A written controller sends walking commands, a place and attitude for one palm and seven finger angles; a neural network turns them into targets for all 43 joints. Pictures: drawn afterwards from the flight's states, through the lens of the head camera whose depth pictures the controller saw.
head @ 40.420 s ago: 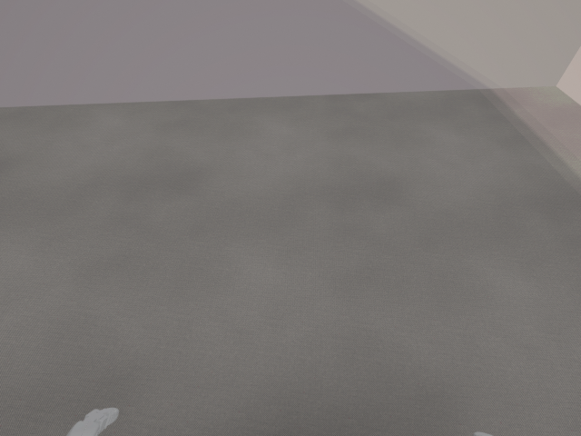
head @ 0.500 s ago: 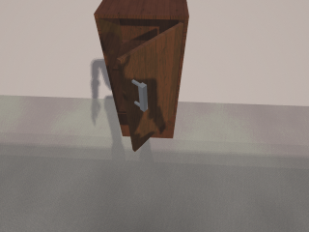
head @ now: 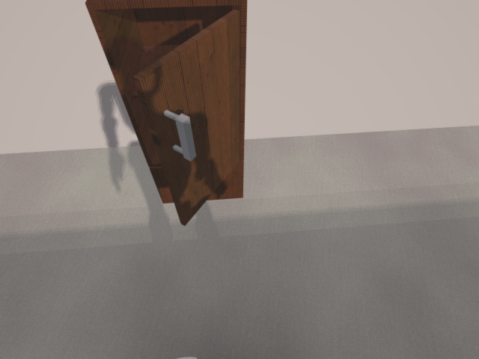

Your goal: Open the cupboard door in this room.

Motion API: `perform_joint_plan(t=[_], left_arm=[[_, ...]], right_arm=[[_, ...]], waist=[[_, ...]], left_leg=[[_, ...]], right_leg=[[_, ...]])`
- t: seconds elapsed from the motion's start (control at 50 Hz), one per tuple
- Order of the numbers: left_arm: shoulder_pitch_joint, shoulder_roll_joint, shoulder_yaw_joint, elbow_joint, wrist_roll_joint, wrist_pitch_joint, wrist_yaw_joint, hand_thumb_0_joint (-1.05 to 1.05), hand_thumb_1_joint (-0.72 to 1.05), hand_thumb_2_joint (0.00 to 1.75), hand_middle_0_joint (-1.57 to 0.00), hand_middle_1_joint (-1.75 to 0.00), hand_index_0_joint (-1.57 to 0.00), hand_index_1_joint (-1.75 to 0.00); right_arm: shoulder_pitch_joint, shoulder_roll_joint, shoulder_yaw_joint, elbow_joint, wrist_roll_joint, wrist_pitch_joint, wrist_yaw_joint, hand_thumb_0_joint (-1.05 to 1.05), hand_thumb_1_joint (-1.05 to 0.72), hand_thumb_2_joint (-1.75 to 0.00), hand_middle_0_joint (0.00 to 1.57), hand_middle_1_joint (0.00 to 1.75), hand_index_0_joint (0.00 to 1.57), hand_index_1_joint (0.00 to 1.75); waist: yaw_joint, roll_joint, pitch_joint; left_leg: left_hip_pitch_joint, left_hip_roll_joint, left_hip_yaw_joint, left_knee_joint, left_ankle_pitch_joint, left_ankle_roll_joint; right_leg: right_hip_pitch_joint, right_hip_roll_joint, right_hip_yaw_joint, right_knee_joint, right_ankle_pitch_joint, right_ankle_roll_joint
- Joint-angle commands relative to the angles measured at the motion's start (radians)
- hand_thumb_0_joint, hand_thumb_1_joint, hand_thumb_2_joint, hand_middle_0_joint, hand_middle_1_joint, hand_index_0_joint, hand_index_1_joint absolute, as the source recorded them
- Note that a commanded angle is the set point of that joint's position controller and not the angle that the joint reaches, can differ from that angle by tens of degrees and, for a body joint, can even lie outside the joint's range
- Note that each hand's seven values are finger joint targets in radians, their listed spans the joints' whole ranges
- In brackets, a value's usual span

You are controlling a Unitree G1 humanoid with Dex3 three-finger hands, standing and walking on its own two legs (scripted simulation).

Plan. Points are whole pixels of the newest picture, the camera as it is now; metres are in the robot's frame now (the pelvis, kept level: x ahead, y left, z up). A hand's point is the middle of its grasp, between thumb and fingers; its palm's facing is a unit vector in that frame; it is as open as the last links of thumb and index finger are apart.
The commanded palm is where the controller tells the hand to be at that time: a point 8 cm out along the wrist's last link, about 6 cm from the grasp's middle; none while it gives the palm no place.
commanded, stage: walk to a spot facing it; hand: left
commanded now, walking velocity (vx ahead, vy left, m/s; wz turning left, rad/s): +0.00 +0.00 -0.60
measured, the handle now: (179, 135) +0.59 +0.19 -0.03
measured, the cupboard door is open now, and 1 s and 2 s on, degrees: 52 52 52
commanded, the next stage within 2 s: none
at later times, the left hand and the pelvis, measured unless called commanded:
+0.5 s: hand out of the picture +0.08 +0.17 -0.16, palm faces -0.16 -0.95 -0.26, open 7.4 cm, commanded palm none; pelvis -0.01 -0.02 +0.01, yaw -15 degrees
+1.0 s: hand (195, 339) +0.17 +0.10 -0.16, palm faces -0.50 -0.82 -0.26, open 7.4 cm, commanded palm none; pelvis +0.00 -0.04 +0.00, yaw -32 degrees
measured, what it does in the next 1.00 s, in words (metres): steps on the spot, turning right: left foot, then right foot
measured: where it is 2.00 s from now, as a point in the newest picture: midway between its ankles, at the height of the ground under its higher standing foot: outside the picture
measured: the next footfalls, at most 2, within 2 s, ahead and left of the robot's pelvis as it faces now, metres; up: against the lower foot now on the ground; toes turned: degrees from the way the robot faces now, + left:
left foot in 0.56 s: +0.06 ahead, +0.12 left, +0.00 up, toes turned -18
right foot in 0.80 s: +0.00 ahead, -0.17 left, +0.00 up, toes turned -26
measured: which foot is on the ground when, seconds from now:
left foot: down 0.00-0.10, up 0.12-0.54, down 0.56-0.80, up 0.82-1.00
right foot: down 0.00-0.54, up 0.56-0.78, down 0.80-1.00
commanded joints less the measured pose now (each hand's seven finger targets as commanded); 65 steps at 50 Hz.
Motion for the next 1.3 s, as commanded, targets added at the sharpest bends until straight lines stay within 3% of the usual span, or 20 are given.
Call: perform_joint_plan(t=[0.0,0.06,0.1,0.22,0.46,0.48,0.52,0.54,0.62,0.74,0.78,0.8,0.9,0.98,1.02,1.04,1.06,1.1,1.18,1.28], left_arm=[[-0.010,0.094,0.028,-0.107,0.001,-0.003,-0.005,0.00,0.90,0.90,-0.20,-0.30,-0.20,-0.30],[0.132,0.103,0.041,-0.075,0.005,-0.017,-0.010,0.00,0.90,0.90,-0.20,-0.30,-0.20,-0.30],[0.152,0.261,0.068,-0.074,0.018,-0.029,0.018,0.00,0.90,0.90,-0.20,-0.30,-0.20,-0.30],[0.038,0.175,0.046,-0.129,0.005,-0.043,0.038,0.00,0.90,0.90,-0.20,-0.30,-0.20,-0.30],[0.030,0.195,0.060,-0.154,0.010,-0.033,0.035,0.00,0.90,0.90,-0.20,-0.30,-0.20,-0.30],[0.001,0.184,0.056,-0.165,0.003,-0.030,0.033,0.00,0.90,0.90,-0.20,-0.30,-0.20,-0.30],[-0.006,0.106,0.035,-0.209,-0.013,-0.034,0.011,0.00,0.90,0.90,-0.20,-0.30,-0.20,-0.30],[-0.048,0.145,0.040,-0.218,0.000,-0.033,0.006,0.00,0.90,0.90,-0.20,-0.30,-0.20,-0.30],[-0.062,0.111,0.040,-0.221,0.004,-0.026,-0.019,0.00,0.90,0.90,-0.20,-0.30,-0.20,-0.30],[0.062,0.138,0.047,-0.193,0.001,-0.033,-0.033,0.00,0.90,0.90,-0.20,-0.30,-0.20,-0.30],[0.149,0.330,0.077,-0.178,0.012,-0.045,-0.001,0.00,0.90,0.90,-0.20,-0.30,-0.20,-0.30],[0.148,0.331,0.078,-0.177,0.007,-0.041,0.009,0.00,0.90,0.90,-0.20,-0.30,-0.20,-0.30],[-0.027,0.237,0.050,-0.225,0.015,-0.033,0.024,0.00,0.90,0.90,-0.20,-0.30,-0.20,-0.30],[-0.065,0.239,0.047,-0.223,0.012,-0.029,0.010,0.00,0.90,0.90,-0.20,-0.30,-0.20,-0.30],[-0.099,0.155,0.024,-0.252,0.003,-0.024,-0.008,0.00,0.90,0.90,-0.20,-0.30,-0.20,-0.30],[-0.136,0.110,0.015,-0.290,-0.006,-0.025,-0.017,0.00,0.90,0.90,-0.20,-0.30,-0.20,-0.30],[-0.212,0.156,0.023,-0.314,0.005,-0.037,-0.026,0.00,0.90,0.90,-0.20,-0.30,-0.20,-0.30],[-0.191,0.132,0.040,-0.297,0.016,-0.050,-0.053,0.00,0.90,0.90,-0.20,-0.30,-0.20,-0.30],[-0.182,0.067,0.015,-0.261,0.015,-0.048,-0.075,0.00,0.90,0.90,-0.20,-0.30,-0.20,-0.30],[-0.243,0.058,0.001,-0.267,0.006,-0.055,-0.077,0.00,0.90,0.90,-0.20,-0.30,-0.20,-0.30]], right_arm=[[0.052,-0.222,-0.048,-0.070,-0.010,-0.027,-0.014,0.00,-0.90,-0.90,0.20,0.30,0.20,0.30],[-0.052,-0.211,-0.048,-0.115,-0.001,-0.024,-0.012,0.00,-0.90,-0.90,0.20,0.30,0.20,0.30],[-0.120,-0.116,-0.040,-0.174,0.013,-0.008,0.001,0.00,-0.90,-0.90,0.20,0.30,0.20,0.30],[-0.081,-0.105,-0.039,-0.153,0.014,-0.002,0.008,0.00,-0.90,-0.90,0.20,0.30,0.20,0.30],[-0.065,-0.105,-0.034,-0.197,0.035,-0.022,-0.006,0.00,-0.90,-0.90,0.20,0.30,0.20,0.30],[-0.010,-0.120,-0.036,-0.179,0.033,-0.029,-0.011,0.00,-0.90,-0.90,0.20,0.30,0.20,0.30],[0.037,-0.268,-0.060,-0.189,0.007,-0.041,-0.019,0.00,-0.90,-0.90,0.20,0.30,0.20,0.30],[0.039,-0.267,-0.056,-0.197,-0.003,-0.035,-0.022,0.00,-0.90,-0.90,0.20,0.30,0.20,0.30],[-0.025,-0.210,-0.042,-0.224,-0.016,-0.039,-0.017,0.00,-0.90,-0.90,0.20,0.30,0.20,0.30],[-0.041,-0.252,-0.060,-0.241,0.003,-0.025,-0.003,0.00,-0.90,-0.90,0.20,0.30,0.20,0.30],[-0.089,-0.137,-0.036,-0.305,0.024,-0.018,0.009,0.00,-0.90,-0.90,0.20,0.30,0.20,0.30],[-0.085,-0.161,-0.033,-0.297,0.024,-0.011,0.006,0.00,-0.90,-0.90,0.20,0.30,0.20,0.30],[-0.042,-0.128,-0.025,-0.242,0.022,-0.016,0.017,0.00,-0.90,-0.90,0.20,0.30,0.20,0.30],[0.079,-0.112,-0.022,-0.204,0.016,-0.028,0.022,0.00,-0.90,-0.90,0.20,0.30,0.20,0.30],[0.204,-0.209,-0.040,-0.168,0.000,-0.045,0.008,0.00,-0.90,-0.90,0.20,0.30,0.20,0.30],[0.254,-0.315,-0.061,-0.169,-0.019,-0.055,0.001,0.00,-0.90,-0.90,0.20,0.30,0.20,0.30],[0.234,-0.323,-0.061,-0.175,-0.010,-0.062,-0.001,0.00,-0.90,-0.90,0.20,0.30,0.20,0.30],[0.146,-0.283,-0.048,-0.211,-0.023,-0.081,0.005,0.00,-0.90,-0.90,0.20,0.30,0.20,0.30],[0.175,-0.209,-0.024,-0.167,-0.016,-0.096,0.008,0.00,-0.90,-0.90,0.20,0.30,0.20,0.30],[0.242,-0.226,-0.031,-0.136,-0.018,-0.092,0.020,0.00,-0.90,-0.90,0.20,0.30,0.20,0.30]], waist=[[-0.018,0.233,-0.099],[0.075,0.068,-0.148],[0.097,-0.364,-0.062],[0.007,-0.085,-0.118],[-0.011,-0.086,-0.188],[-0.041,-0.059,-0.206],[-0.048,0.339,-0.196],[-0.058,0.247,-0.137],[-0.011,0.254,-0.091],[0.045,0.114,-0.170],[0.102,-0.350,-0.180],[0.099,-0.287,-0.177],[0.001,-0.142,-0.181],[-0.042,-0.117,-0.174],[-0.108,0.141,-0.135],[-0.132,0.409,-0.103],[-0.124,0.259,-0.030],[-0.066,0.117,-0.035],[-0.048,0.187,-0.050],[-0.080,0.213,-0.092]], left_leg=[[0.056,0.342,-0.285,-0.264,0.137,0.200],[-0.073,0.224,-0.109,-0.032,0.142,0.102],[-0.322,-0.047,-0.047,0.449,-0.342,-0.021],[-0.281,-0.006,-0.136,0.524,-0.175,-0.038],[-0.015,-0.061,-0.157,0.021,-0.090,-0.021],[0.145,-0.030,-0.158,-0.112,0.014,-0.013],[0.332,0.379,-0.542,-0.273,0.232,0.156],[0.211,0.438,-0.546,-0.250,0.330,0.239],[0.139,0.253,-0.214,-0.127,0.685,0.165],[-0.023,0.163,-0.063,0.097,0.294,0.046],[-0.304,-0.038,-0.031,0.542,-0.450,-0.045],[-0.327,0.000,-0.152,0.640,-0.412,-0.026],[-0.172,0.000,-0.112,0.427,-0.245,-0.039],[0.064,-0.055,-0.053,0.089,-0.127,-0.031],[0.325,0.105,-0.243,-0.205,-0.299,0.024],[0.300,0.410,-0.643,-0.395,-0.567,0.133],[0.170,0.497,-0.688,-0.448,-0.584,0.207],[0.082,0.381,-0.525,-0.399,-0.377,0.203],[0.176,0.231,-0.142,-0.308,0.046,0.105],[0.200,0.253,-0.002,-0.232,0.228,0.090]], right_leg=[[-0.116,-0.048,-0.005,0.251,-0.196,0.009],[0.120,-0.057,-0.017,-0.075,0.074,0.013],[0.099,-0.388,0.508,-0.396,0.383,-0.084],[0.133,-0.252,0.335,-0.252,0.602,-0.161],[0.093,-0.178,0.449,-0.159,0.668,-0.112],[-0.015,-0.140,0.406,-0.126,0.567,-0.068],[-0.352,0.060,0.112,0.207,-0.209,0.056],[-0.347,0.011,0.076,0.400,-0.249,0.073],[-0.292,-0.042,-0.005,0.403,-0.165,0.081],[0.120,-0.008,-0.105,-0.080,0.201,0.043],[0.208,-0.417,0.521,-0.305,0.623,-0.166],[0.195,-0.414,0.491,-0.296,0.511,-0.214],[0.020,-0.254,0.337,-0.225,0.464,-0.166],[-0.123,-0.186,0.347,-0.247,-0.007,-0.118],[-0.454,-0.036,0.222,-0.042,-0.299,-0.027],[-0.579,0.060,0.014,0.291,-0.288,0.040],[-0.575,-0.054,0.074,0.401,-0.194,0.037],[-0.485,-0.070,0.024,0.504,-0.095,0.050],[-0.449,-0.096,-0.065,0.401,0.058,0.064],[-0.252,-0.059,-0.166,0.113,0.023,0.043]])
